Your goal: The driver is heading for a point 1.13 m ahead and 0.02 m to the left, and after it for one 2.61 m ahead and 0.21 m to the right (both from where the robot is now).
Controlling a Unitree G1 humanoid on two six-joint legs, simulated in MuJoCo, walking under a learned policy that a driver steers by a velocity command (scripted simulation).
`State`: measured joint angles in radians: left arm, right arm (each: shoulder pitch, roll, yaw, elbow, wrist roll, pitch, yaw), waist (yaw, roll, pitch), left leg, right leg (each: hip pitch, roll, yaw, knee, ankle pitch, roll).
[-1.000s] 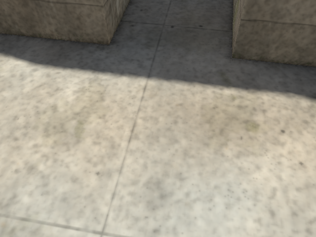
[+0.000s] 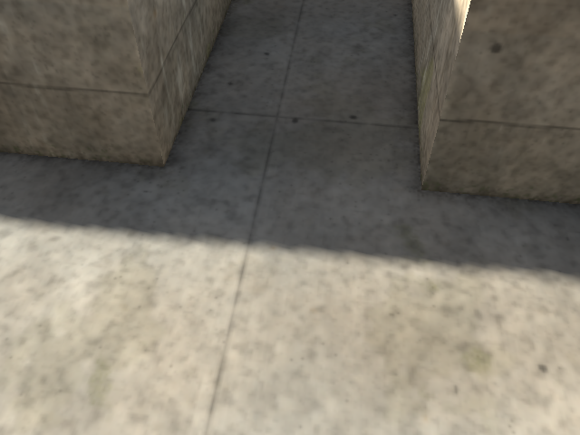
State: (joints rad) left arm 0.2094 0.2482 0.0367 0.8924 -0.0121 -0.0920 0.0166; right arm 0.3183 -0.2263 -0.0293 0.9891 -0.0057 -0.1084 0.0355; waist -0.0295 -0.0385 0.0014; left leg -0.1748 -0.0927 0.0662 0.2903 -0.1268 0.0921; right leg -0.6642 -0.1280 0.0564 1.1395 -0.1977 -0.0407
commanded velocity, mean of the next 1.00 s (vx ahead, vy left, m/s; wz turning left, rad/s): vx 0.50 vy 0.00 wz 0.00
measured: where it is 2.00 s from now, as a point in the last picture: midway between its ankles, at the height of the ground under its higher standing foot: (305, 253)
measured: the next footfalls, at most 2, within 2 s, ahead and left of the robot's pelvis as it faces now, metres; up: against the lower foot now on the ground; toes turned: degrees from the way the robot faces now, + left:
right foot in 0.30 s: +0.34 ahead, -0.17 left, +0.00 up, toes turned -2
left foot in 0.86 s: +0.65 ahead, +0.07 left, +0.00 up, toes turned +3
